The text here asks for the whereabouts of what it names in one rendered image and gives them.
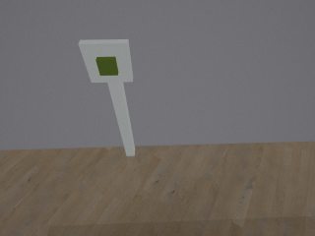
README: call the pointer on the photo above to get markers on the button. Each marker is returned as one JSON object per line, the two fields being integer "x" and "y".
{"x": 107, "y": 66}

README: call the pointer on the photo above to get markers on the panel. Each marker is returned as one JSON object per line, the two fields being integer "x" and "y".
{"x": 120, "y": 49}

